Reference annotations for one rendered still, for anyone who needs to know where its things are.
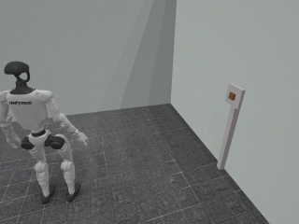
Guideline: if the robot left upper arm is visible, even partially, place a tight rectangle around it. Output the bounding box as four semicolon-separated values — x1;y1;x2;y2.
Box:
0;90;12;124

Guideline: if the humanoid robot head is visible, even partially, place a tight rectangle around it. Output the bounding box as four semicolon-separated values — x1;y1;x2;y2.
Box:
4;61;35;95

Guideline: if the panel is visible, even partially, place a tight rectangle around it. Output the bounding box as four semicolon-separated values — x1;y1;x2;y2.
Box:
217;83;246;170

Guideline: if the left robot hand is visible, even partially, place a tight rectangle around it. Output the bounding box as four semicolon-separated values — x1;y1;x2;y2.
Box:
7;134;21;149

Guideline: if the right robot hand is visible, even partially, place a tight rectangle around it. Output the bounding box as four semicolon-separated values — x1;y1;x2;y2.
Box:
76;133;88;149

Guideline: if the robot right upper arm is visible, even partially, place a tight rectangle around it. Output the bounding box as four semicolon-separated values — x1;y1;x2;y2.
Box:
36;90;63;123

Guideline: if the left robot forearm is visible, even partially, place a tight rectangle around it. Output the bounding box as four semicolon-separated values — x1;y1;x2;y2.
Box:
0;122;15;138

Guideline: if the robot torso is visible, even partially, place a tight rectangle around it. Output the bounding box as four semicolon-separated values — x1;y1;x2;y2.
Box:
6;87;51;147

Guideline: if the right robot forearm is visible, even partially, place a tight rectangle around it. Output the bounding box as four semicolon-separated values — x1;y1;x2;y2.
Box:
60;113;81;138

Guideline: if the button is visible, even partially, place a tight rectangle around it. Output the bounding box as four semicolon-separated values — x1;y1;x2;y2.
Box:
228;91;236;101

